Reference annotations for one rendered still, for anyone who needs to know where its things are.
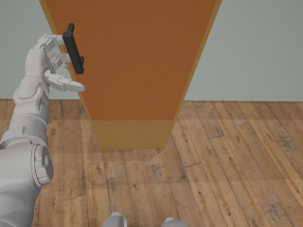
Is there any handle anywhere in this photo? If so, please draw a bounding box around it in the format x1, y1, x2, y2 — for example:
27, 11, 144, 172
62, 23, 84, 75

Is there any robot left upper arm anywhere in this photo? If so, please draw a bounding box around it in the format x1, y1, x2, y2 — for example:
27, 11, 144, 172
0, 144, 54, 227

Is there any robot left hand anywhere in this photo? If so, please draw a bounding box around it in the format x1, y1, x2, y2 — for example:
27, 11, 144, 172
25, 33, 85, 93

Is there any left robot shin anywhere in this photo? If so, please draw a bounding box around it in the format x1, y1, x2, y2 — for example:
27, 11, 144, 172
111, 212, 121, 217

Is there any robot left forearm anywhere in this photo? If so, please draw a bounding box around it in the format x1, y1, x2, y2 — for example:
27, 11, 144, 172
0, 77, 50, 149

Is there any robot left thigh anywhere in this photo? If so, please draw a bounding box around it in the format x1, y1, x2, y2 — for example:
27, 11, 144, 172
101, 216, 128, 227

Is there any cupboard door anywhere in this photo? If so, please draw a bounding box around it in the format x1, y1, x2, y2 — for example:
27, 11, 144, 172
45, 0, 217, 121

